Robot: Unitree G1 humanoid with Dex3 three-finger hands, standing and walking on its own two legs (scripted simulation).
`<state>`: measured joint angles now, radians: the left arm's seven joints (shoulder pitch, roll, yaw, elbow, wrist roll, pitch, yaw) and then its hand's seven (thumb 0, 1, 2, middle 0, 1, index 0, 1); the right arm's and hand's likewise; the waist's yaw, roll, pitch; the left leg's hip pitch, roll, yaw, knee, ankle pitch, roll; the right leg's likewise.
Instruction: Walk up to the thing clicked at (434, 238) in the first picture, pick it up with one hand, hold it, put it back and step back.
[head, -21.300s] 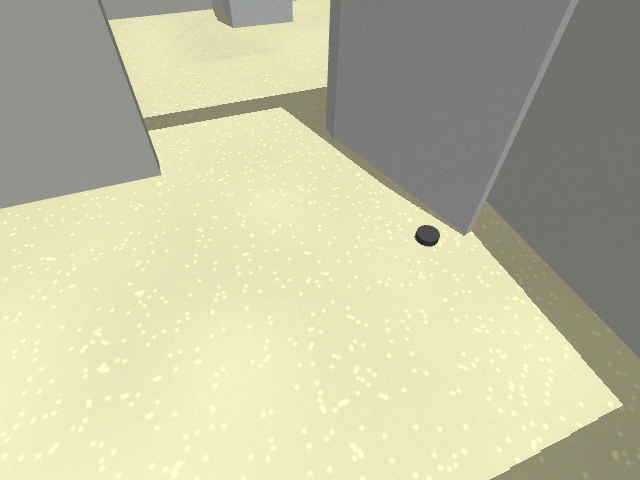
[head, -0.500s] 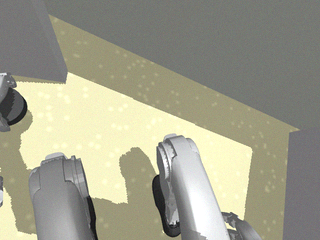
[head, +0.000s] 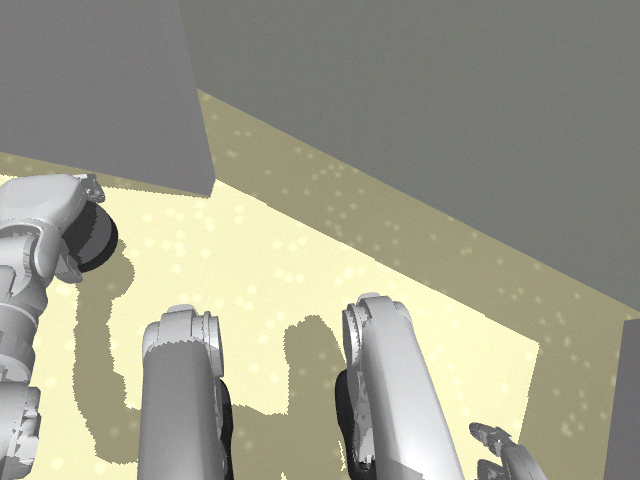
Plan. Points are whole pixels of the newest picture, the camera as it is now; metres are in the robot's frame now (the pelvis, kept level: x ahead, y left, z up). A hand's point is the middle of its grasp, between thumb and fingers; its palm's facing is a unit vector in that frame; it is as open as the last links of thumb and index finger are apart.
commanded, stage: lift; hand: left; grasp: from above
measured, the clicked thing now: (75, 235) +0.43 +0.31 -0.14
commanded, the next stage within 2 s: hold in 1.20 s
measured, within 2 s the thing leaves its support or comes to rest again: neither
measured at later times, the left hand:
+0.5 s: hand out of the picture +0.36 +0.28 +0.11, palm faces -0.41 -0.11 -0.91, open 11.7 cm
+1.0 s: hand out of the picture +0.37 +0.26 +0.24, palm faces -0.42 -0.10 -0.90, open 11.7 cm
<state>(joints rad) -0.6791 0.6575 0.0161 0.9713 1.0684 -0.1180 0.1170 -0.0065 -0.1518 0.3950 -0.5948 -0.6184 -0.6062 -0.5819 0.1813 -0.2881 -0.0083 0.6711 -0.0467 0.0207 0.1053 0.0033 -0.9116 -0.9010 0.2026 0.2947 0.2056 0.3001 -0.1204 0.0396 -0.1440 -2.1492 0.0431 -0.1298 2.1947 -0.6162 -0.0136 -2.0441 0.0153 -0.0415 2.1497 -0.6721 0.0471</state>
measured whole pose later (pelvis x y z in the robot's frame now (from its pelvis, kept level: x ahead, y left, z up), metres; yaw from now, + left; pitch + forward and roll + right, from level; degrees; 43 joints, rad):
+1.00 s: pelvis +0.06 +0.00 +0.31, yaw +4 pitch +13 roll -1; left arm -0.34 0.41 -0.16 0.80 1.00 0.02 0.13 0.00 -0.17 0.54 -0.50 -0.70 -0.52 -0.67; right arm 0.25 -0.24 -0.04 0.74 0.04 -0.04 -0.05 0.01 -0.90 -0.90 0.20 0.30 0.21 0.30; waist -0.06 0.05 -0.11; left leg -0.86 0.06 0.00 1.06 -0.42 -0.01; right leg -0.81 -0.01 0.01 1.03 -0.45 0.03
